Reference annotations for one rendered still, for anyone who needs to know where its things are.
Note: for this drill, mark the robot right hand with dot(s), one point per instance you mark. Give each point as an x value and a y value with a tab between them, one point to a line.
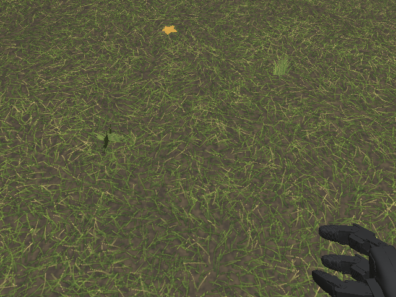
375	277

